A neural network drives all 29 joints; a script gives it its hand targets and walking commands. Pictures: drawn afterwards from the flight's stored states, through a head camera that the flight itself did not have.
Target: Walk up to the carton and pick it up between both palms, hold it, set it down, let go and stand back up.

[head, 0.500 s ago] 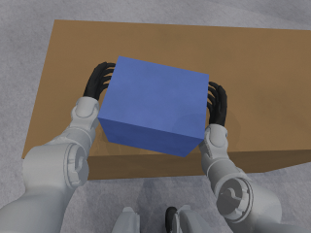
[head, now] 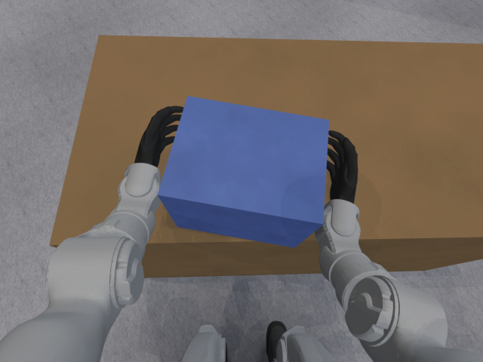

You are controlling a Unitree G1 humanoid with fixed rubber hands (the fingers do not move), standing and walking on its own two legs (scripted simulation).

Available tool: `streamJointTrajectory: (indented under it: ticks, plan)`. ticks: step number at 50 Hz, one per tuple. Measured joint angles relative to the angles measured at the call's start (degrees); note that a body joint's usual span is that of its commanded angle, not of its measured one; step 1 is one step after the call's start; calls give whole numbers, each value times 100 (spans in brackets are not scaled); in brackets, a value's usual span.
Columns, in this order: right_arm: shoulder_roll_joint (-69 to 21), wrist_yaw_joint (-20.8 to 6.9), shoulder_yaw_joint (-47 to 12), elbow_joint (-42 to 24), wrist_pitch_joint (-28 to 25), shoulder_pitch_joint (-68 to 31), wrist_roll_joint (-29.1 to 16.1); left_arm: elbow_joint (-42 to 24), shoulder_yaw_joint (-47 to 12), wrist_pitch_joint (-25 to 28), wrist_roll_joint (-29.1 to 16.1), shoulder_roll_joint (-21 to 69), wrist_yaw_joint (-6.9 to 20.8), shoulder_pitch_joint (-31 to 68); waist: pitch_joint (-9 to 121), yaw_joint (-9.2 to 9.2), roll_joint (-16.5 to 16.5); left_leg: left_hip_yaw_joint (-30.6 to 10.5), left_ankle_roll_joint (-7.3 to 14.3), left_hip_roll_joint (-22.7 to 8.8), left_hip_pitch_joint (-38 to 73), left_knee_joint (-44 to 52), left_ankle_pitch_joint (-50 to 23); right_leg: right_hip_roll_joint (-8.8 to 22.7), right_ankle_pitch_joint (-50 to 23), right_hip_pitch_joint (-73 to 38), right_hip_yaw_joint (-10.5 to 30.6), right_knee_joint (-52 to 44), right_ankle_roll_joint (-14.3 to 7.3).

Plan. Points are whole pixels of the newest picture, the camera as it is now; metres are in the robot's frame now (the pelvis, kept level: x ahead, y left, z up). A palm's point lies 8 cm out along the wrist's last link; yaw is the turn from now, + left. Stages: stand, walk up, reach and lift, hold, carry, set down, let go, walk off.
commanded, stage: reach and lift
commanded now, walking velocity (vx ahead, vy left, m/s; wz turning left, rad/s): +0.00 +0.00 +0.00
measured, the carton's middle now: (245, 178) +0.42 +0.02 -0.04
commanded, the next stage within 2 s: none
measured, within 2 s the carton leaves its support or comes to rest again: leaves its support in 0.70 s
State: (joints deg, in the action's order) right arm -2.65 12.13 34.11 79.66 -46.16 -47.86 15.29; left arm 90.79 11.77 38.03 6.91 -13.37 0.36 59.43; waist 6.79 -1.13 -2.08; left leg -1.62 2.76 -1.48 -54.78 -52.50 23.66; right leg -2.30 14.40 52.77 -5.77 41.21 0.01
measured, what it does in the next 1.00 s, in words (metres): stands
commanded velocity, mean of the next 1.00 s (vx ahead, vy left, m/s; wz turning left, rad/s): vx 0.00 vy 0.00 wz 0.00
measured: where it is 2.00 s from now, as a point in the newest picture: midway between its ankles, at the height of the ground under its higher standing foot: outside the picture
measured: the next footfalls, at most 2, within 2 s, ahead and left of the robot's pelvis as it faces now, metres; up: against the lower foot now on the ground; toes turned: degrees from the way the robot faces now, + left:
none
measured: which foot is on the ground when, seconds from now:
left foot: down 0.00-1.00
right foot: down 0.00-1.00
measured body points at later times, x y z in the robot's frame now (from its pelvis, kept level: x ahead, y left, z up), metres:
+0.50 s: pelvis +0.00 +0.00 +0.00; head +0.15 +0.03 +0.43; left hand +0.45 +0.18 -0.01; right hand +0.42 -0.14 -0.01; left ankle -0.01 +0.08 -0.69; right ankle +0.04 -0.13 -0.69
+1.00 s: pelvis +0.01 +0.01 +0.02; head +0.04 +0.02 +0.47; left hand +0.44 +0.17 +0.08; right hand +0.39 -0.15 +0.07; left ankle -0.01 +0.08 -0.69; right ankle +0.04 -0.13 -0.69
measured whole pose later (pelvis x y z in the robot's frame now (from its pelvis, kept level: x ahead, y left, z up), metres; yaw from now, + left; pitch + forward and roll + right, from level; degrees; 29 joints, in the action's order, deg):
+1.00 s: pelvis +0.01 +0.01 +0.02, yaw +2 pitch +17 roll -5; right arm 0.6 13.8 4.3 52.6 -15.7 -32.2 -6.3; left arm 73.3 -12.0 22.1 -15.9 -12.0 -5.1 44.2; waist 14.1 -4.6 -5.6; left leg -3.0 3.8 1.0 -40.0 -45.9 22.5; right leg -1.6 13.7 38.3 -3.9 35.2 1.4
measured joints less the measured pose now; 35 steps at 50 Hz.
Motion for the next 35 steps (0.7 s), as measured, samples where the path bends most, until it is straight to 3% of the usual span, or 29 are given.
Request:
streamJointTrajectory:
  ticks: [11,23,35]
  plan:
    - [96,50,-295,239,-80,-84,-206,68,-300,88,-340,-4,-41,-37,74,41,-30,39,4,-9,-25,274,-157,-16,-189,14,38,-315,-2]
    - [199,61,-891,214,175,34,-618,33,-850,31,-850,88,-159,-214,208,33,-99,-40,-27,-32,-32,195,-105,-55,-167,-32,-12,-324,-8]
    - [172,78,-1750,-313,1063,524,-1306,-152,-1504,-548,-1409,177,-246,-559,489,-131,-133,-151,-20,20,116,-22,61,-36,51,-170,-63,-49,-2]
